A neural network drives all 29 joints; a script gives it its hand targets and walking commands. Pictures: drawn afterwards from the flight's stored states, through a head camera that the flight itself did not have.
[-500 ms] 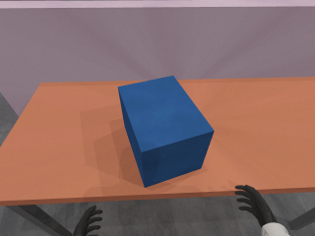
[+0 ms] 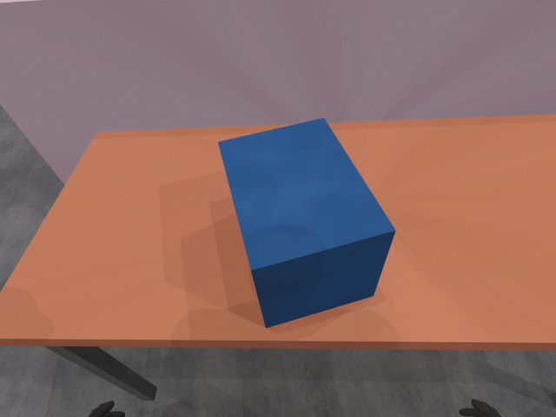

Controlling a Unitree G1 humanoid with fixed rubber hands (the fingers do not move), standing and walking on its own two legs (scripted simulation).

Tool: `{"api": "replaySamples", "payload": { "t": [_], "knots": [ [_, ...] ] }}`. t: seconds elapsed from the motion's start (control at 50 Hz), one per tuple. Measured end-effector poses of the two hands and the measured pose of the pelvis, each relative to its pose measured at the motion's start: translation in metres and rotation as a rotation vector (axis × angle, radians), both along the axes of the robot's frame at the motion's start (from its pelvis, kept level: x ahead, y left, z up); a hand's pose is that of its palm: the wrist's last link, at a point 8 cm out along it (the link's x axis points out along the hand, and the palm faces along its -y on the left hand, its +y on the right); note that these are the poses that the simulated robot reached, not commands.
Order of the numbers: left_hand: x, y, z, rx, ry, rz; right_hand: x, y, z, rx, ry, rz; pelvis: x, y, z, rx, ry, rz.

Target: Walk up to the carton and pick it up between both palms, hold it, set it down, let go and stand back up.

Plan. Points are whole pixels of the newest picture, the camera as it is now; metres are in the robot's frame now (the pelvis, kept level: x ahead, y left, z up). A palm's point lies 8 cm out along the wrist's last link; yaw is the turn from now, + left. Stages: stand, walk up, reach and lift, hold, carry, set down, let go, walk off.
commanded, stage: stand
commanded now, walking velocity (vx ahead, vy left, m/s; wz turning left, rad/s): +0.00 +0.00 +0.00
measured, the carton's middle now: (295, 219) +0.43 -0.01 +0.01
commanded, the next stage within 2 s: none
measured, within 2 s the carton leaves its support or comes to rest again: neither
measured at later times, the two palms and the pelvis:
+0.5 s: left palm out of the picture +0.15 +0.29 -0.09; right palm out of the picture +0.13 -0.32 -0.10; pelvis +0.03 -0.02 +0.01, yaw +1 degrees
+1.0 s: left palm out of the picture +0.11 +0.29 -0.09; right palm out of the picture +0.12 -0.32 -0.11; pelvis +0.02 -0.02 +0.01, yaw +1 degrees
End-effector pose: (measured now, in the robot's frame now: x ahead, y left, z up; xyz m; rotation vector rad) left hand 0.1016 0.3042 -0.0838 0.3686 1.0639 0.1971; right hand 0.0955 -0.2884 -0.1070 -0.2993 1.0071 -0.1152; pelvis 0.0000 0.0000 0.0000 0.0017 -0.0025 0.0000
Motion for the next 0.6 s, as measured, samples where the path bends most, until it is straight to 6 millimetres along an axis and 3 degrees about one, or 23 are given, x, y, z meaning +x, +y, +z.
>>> {"api": "replaySamples", "payload": {
  "t": [0.22, 0.32, 0.42, 0.6],
  "knots": [
    [0.048, -0.019, 0.000, -0.004, -0.045, -0.027, 0.019, -0.016, 0.000, -0.023, 0.029, -0.012, 0.021, -0.011, 0.002, 0.003, 0.004, 0.016],
    [0.059, -0.021, 0.001, -0.002, -0.049, -0.026, 0.028, -0.026, 0.003, -0.044, 0.036, -0.019, 0.027, -0.014, 0.003, 0.002, 0.003, 0.020],
    [0.058, -0.020, 0.000, 0.006, -0.032, -0.012, 0.033, -0.032, 0.004, -0.059, 0.055, -0.025, 0.031, -0.018, 0.005, 0.002, 0.002, 0.022],
    [0.038, -0.017, -0.005, 0.011, 0.034, 0.027, 0.037, -0.033, 0.001, -0.055, 0.079, -0.030, 0.032, -0.021, 0.006, 0.001, -0.006, 0.025]
  ]
}}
